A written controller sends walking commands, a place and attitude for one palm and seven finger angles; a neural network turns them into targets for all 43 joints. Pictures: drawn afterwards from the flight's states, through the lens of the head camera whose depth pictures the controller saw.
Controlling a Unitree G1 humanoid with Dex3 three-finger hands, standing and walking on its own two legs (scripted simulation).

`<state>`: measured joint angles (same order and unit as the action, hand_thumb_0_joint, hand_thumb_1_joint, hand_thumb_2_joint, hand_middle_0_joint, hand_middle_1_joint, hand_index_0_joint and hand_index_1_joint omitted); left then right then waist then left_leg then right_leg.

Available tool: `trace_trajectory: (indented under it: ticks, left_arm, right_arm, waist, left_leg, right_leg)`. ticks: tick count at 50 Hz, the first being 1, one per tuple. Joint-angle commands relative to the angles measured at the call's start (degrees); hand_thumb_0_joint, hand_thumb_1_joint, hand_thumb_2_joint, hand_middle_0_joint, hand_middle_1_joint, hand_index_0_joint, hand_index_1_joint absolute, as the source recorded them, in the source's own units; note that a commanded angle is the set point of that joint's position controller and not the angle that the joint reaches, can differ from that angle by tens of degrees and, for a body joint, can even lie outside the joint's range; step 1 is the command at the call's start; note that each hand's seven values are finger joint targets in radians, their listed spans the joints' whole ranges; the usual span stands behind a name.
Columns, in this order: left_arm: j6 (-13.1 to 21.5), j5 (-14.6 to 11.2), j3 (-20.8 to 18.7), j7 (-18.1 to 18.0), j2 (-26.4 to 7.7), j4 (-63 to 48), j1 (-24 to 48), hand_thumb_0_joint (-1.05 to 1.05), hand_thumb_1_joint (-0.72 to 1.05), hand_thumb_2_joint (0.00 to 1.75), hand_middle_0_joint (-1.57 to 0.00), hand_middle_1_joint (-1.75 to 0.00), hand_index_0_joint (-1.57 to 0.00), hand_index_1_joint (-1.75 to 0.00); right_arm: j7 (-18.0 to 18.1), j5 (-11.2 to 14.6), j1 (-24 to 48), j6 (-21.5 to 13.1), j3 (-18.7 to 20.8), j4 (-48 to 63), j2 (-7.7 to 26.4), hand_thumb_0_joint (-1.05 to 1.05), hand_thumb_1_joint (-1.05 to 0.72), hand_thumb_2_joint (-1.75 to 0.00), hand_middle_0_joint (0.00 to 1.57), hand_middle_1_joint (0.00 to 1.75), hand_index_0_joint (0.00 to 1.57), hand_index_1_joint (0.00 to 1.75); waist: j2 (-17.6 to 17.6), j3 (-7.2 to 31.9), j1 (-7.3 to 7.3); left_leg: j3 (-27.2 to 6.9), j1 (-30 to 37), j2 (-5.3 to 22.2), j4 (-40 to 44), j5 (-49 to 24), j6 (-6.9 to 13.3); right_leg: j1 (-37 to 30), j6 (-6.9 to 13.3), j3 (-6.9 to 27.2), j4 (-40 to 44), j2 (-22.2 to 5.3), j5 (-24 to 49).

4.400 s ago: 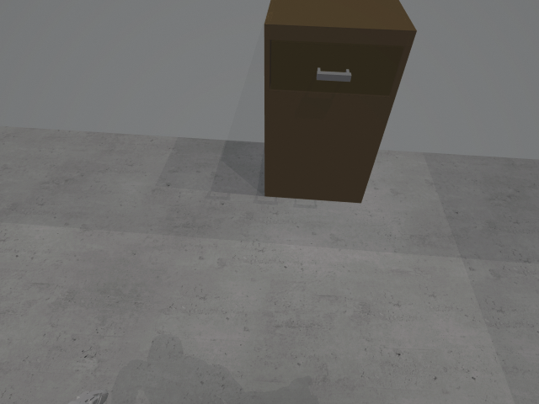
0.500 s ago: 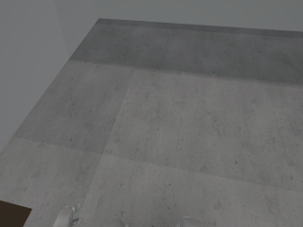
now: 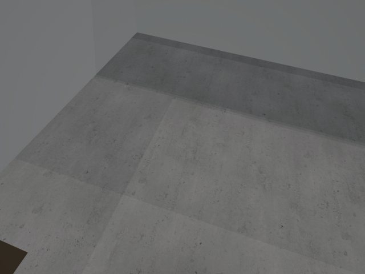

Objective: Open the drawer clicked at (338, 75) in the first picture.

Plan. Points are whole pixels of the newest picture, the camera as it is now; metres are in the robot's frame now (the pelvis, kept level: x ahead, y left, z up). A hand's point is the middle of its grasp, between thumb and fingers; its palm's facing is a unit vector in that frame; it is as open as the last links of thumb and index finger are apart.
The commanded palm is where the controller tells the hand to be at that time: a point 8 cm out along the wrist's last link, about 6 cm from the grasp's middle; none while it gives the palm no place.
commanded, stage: turn to face it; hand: left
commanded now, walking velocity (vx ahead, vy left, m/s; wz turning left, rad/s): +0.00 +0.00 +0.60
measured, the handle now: out of the picture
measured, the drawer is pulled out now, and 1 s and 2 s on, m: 0.00 0.00 0.00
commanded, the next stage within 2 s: take the last steps up to it in 1.94 s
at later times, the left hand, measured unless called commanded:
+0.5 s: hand out of the picture -0.03 +0.16 -0.16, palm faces +0.33 -0.91 -0.24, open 7.4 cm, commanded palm none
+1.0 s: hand out of the picture -0.07 +0.25 -0.15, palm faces +0.59 -0.76 -0.27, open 7.4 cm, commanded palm none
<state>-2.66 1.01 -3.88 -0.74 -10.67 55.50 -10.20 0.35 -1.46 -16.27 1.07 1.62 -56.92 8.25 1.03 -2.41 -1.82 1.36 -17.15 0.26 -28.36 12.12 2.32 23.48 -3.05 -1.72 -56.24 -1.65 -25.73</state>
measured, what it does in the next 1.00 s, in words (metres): steps on the spot, turning left: right foot, then left foot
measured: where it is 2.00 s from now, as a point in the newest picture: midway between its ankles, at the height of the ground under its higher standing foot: outside the picture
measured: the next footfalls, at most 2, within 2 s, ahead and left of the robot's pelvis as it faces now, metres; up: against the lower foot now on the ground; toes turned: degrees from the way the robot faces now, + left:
right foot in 0.22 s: +0.02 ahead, -0.16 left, +0.00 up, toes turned +7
left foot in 0.62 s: -0.05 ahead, +0.10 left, +0.00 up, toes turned +32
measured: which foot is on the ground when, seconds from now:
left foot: down 0.00-0.22, up 0.24-0.60, down 0.62-1.00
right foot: up 0.00-0.20, down 0.22-0.62, up 0.64-1.00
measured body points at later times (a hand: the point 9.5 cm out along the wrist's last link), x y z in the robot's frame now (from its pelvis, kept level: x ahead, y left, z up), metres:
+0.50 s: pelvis -0.03 -0.04 +0.00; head +0.00 -0.04 +0.45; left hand -0.04 +0.21 -0.14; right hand +0.15 -0.28 -0.14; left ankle -0.07 +0.09 -0.68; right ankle -0.01 -0.16 -0.74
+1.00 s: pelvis -0.04 +0.00 +0.00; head -0.02 +0.03 +0.45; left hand -0.10 +0.29 -0.13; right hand +0.16 -0.17 -0.14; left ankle -0.09 +0.08 -0.74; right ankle +0.05 -0.14 -0.68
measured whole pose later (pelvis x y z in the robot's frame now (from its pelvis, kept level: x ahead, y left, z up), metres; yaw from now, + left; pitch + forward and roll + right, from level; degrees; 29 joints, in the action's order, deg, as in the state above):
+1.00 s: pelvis -0.04 +0.00 +0.00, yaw +37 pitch +1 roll -1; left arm -3.2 0.9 -4.4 -0.8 -15.0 50.2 -7.2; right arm -0.7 -1.2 -12.3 1.8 2.8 -52.7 11.6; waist 0.5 -4.1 -1.7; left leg -3.8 -14.5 -3.6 -27.1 13.1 3.1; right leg 25.5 -6.4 0.9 -54.0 -3.8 -23.7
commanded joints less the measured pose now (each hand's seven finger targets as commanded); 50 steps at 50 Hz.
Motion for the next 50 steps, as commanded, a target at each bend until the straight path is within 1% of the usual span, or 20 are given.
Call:
trace_trajectory:
  ticks: [1, 6, 9, 10, 11, 12, 14, 15, 16, 19, 25, 27, 29, 30, 31, 32, 34, 36, 38, 50]
  left_arm:
    - [1.52, -0.57, -0.84, -0.35, -3.43, -5.67, 3.03, 0.0, 0.9, 0.9, -0.2, -0.3, -0.2, -0.3]
    - [1.44, -0.98, -0.9, -0.6, -3.85, -5.5, -0.07, 0.0, 0.9, 0.9, -0.2, -0.3, -0.2, -0.3]
    - [1.87, -1.0, -1.37, -0.94, -5.97, -4.22, -6.76, 0.0, 0.9, 0.9, -0.2, -0.3, -0.2, -0.3]
    - [2.35, -0.34, -2.06, -1.31, -9.58, -4.25, -8.76, 0.0, 0.9, 0.9, -0.2, -0.3, -0.2, -0.3]
    - [2.69, 0.63, -2.99, -1.65, -15.22, -5.14, -8.04, 0.0, 0.9, 0.9, -0.2, -0.3, -0.2, -0.3]
    - [2.32, 0.15, -2.3, -1.63, -15.63, -6.73, -5.27, 0.0, 0.9, 0.9, -0.2, -0.3, -0.2, -0.3]
    - [2.51, 0.09, -1.51, -1.38, -12.04, -7.9, 0.79, 0.0, 0.9, 0.9, -0.2, -0.3, -0.2, -0.3]
    - [2.51, 0.22, -1.03, -1.42, -10.28, -8.27, 2.89, 0.0, 0.9, 0.9, -0.2, -0.3, -0.2, -0.3]
    - [2.9, 0.37, -0.68, -1.28, -9.85, -8.48, 2.42, 0.0, 0.9, 0.9, -0.2, -0.3, -0.2, -0.3]
    - [3.02, 0.41, -0.58, -1.28, -10.92, -7.38, -2.92, 0.0, 0.9, 0.9, -0.2, -0.3, -0.2, -0.3]
    - [2.54, 0.95, -1.54, -1.07, -14.45, -6.58, -5.88, 0.0, 0.9, 0.9, -0.2, -0.3, -0.2, -0.3]
    - [2.3, 0.92, -2.08, -0.97, -15.45, -6.6, -5.8, 0.0, 0.9, 0.9, -0.2, -0.3, -0.2, -0.3]
    - [1.96, 0.33, -2.33, -0.65, -15.37, -6.67, -5.25, 0.0, 0.9, 0.9, -0.2, -0.3, -0.2, -0.3]
    - [1.77, -0.07, -2.08, -0.4, -14.09, -7.01, -5.42, 0.0, 0.9, 0.9, -0.2, -0.3, -0.2, -0.3]
    - [1.75, -0.48, -1.5, 0.16, -10.03, -9.67, -4.85, 0.0, 0.9, 0.9, -0.2, -0.3, -0.2, -0.3]
    - [1.19, 0.16, -0.65, -0.18, -9.26, -11.39, -1.13, 0.0, 0.9, 0.9, -0.2, -0.3, -0.2, -0.3]
    - [0.86, -0.15, -1.19, -0.61, -9.3, -10.32, 2.62, 0.0, 0.9, 0.9, -0.2, -0.3, -0.2, -0.3]
    - [1.01, -0.03, -1.55, 0.16, -9.2, -8.51, 0.97, 0.0, 0.9, 0.9, -0.2, -0.3, -0.2, -0.3]
    - [0.8, -0.02, -1.59, 0.27, -9.22, -7.7, -1.08, 0.0, 0.9, 0.9, -0.2, -0.3, -0.2, -0.3]
    - [1.13, -0.6, -0.89, -0.6, -8.17, -10.94, 4.89, 0.0, 0.9, 0.9, -0.2, -0.3, -0.2, -0.3]
  right_arm:
    - [1.01, 0.06, -2.65, -0.81, 4.13, 3.36, 13.36, 0.0, -0.9, -0.9, 0.2, 0.3, 0.2, 0.3]
    - [0.48, -0.08, 0.55, 0.16, 5.19, 4.88, 15.08, 0.0, -0.9, -0.9, 0.2, 0.3, 0.2, 0.3]
    - [-0.11, 0.42, 3.97, 0.78, 5.69, 6.66, 15.03, 0.0, -0.9, -0.9, 0.2, 0.3, 0.2, 0.3]
    - [-0.53, 0.89, 4.25, 1.0, 5.53, 7.4, 12.56, 0.0, -0.9, -0.9, 0.2, 0.3, 0.2, 0.3]
    - [-0.78, 0.89, 4.53, 0.98, 4.75, 9.25, 8.51, 0.0, -0.9, -0.9, 0.2, 0.3, 0.2, 0.3]
    - [-0.8, -0.1, 5.77, 1.21, 5.25, 9.46, 11.47, 0.0, -0.9, -0.9, 0.2, 0.3, 0.2, 0.3]
    - [-1.54, -0.17, 6.24, 2.46, 5.43, 7.74, 11.31, 0.0, -0.9, -0.9, 0.2, 0.3, 0.2, 0.3]
    - [-1.86, -0.09, 4.9, 2.48, 5.26, 6.98, 10.97, 0.0, -0.9, -0.9, 0.2, 0.3, 0.2, 0.3]
    - [-2.06, -0.04, 4.51, 2.36, 4.98, 6.68, 10.37, 0.0, -0.9, -0.9, 0.2, 0.3, 0.2, 0.3]
    - [-2.08, 0.22, 8.01, 2.43, 4.44, 7.76, 10.64, 0.0, -0.9, -0.9, 0.2, 0.3, 0.2, 0.3]
    - [-2.41, 0.72, 14.16, 1.83, 3.32, 10.39, 9.99, 0.0, -0.9, -0.9, 0.2, 0.3, 0.2, 0.3]
    - [-2.28, 0.82, 12.76, 1.25, 3.11, 10.44, 10.09, 0.0, -0.9, -0.9, 0.2, 0.3, 0.2, 0.3]
    - [-2.13, 0.6, 9.16, 0.7, 3.47, 9.96, 11.66, 0.0, -0.9, -0.9, 0.2, 0.3, 0.2, 0.3]
    - [-2.14, 0.5, 5.51, 0.12, 4.31, 9.26, 15.11, 0.0, -0.9, -0.9, 0.2, 0.3, 0.2, 0.3]
    - [-1.75, 0.19, 1.14, -0.49, 6.25, 9.0, 22.42, 0.0, -0.9, -0.9, 0.2, 0.3, 0.2, 0.3]
    - [-1.26, 0.95, -3.06, -0.19, 6.6, 7.29, 24.17, 0.0, -0.9, -0.9, 0.2, 0.3, 0.2, 0.3]
    - [0.11, 0.64, -0.01, -0.42, 5.72, 7.31, 20.4, 0.0, -0.9, -0.9, 0.2, 0.3, 0.2, 0.3]
    - [0.21, 0.4, 5.76, -0.77, 4.5, 9.08, 17.07, 0.0, -0.9, -0.9, 0.2, 0.3, 0.2, 0.3]
    - [0.2, 0.54, 6.63, -1.09, 4.33, 9.36, 16.49, 0.0, -0.9, -0.9, 0.2, 0.3, 0.2, 0.3]
    - [0.02, 0.04, 2.6, -0.15, 5.35, 7.68, 16.56, 0.0, -0.9, -0.9, 0.2, 0.3, 0.2, 0.3]
  waist:
    - [-8.39, 7.1, -1.14]
    - [-10.85, 8.03, -0.3]
    - [-8.7, 8.89, 2.84]
    - [-1.34, 8.59, 3.78]
    - [16.41, 5.32, 4.17]
    - [13.23, 3.67, 3.79]
    - [10.54, -2.3, 0.71]
    - [8.12, -3.1, -0.74]
    - [8.27, -2.98, -0.78]
    - [9.4, -1.0, 1.97]
    - [11.73, 1.13, 4.54]
    - [12.09, 3.48, 4.27]
    - [10.35, 5.71, 2.23]
    - [2.22, 8.89, 0.22]
    - [-17.28, 11.49, -2.3]
    - [-15.84, 12.07, -3.83]
    - [-16.02, 8.66, -3.18]
    - [-9.42, 5.87, 0.09]
    - [-8.05, 6.48, 0.94]
    - [-8.49, 4.94, -0.57]
  left_leg:
    - [-17.62, 12.48, 14.21, 8.52, -21.46, 8.21]
    - [-21.43, 7.5, 12.31, 7.71, -17.64, 7.51]
    - [-20.19, -0.96, 7.88, 4.54, -9.11, 3.32]
    - [-16.41, -9.8, 3.72, -2.32, -0.34, -0.14]
    - [-3.7, -21.44, -4.44, -16.8, 16.17, -5.0]
    - [-5.13, -19.39, -1.81, -28.59, 19.61, -4.36]
    - [-4.83, -18.09, 0.68, -39.61, 13.03, -4.57]
    - [-3.61, -17.66, 1.59, -41.21, 10.44, -5.04]
    - [-2.06, -17.74, 1.7, -41.47, 8.57, -5.81]
    - [0.18, -17.14, 2.03, -37.47, 9.69, -6.95]
    - [4.14, -10.29, 2.03, -20.11, 13.72, -6.43]
    - [5.97, -6.15, 1.33, -12.74, 12.29, -5.68]
    - [7.03, 2.09, 0.66, -1.28, 3.15, -4.79]
    - [2.1, 13.39, 4.16, 5.32, -7.33, -3.09]
    - [-19.14, 25.28, 20.93, 5.08, -32.77, 4.79]
    - [-21.38, 24.28, 25.94, 4.43, -45.58, 9.71]
    - [-17.75, 17.31, 20.2, 4.64, -37.25, 8.84]
    - [-12.57, 12.4, 15.09, 5.94, -31.28, 6.33]
    - [-11.44, 12.22, 13.14, 6.8, -29.55, 5.9]
    - [-23.03, 9.37, 11.7, 6.54, -23.22, 8.19]
  right_leg:
    - [5.57, -0.96, 1.33, 3.33, -0.67, -1.57]
    - [-2.43, -0.4, 0.99, 14.51, 1.17, -0.54]
    - [-16.03, 0.29, -0.44, 32.32, 1.3, 10.5]
    - [-23.68, 2.41, 6.07, 39.7, -6.09, 9.48]
    - [-25.2, 8.6, 22.2, 44.47, -22.77, 7.46]
    - [-14.66, 11.34, 21.51, 44.51, -26.73, 6.67]
    - [-6.0, 9.05, 13.15, 43.92, -19.7, 7.06]
    - [-5.87, 8.51, 8.39, 41.94, -17.61, 12.03]
    - [-8.16, 8.0, 4.32, 39.81, -15.93, 18.86]
    - [-13.92, 9.0, 1.27, 37.29, -16.83, 28.08]
    - [-17.73, 9.86, -1.49, 33.42, -19.66, 35.58]
    - [-19.23, 8.86, -3.49, 29.95, -19.87, 38.92]
    - [-17.17, 5.31, -7.38, 23.43, -18.1, 37.25]
    - [-9.87, 2.44, -8.82, 13.28, -16.45, 31.85]
    - [8.75, -2.54, -10.25, -0.58, -8.19, -1.94]
    - [12.85, -2.6, -3.8, -8.0, -6.69, -13.14]
    - [13.23, -2.58, 1.17, -13.19, -6.75, -6.56]
    - [10.7, -2.83, 1.31, -12.76, -6.19, 0.51]
    - [9.0, -3.2, 1.25, -10.73, -5.33, 3.19]
    - [2.67, -2.56, 2.63, 7.84, -1.06, 0.56]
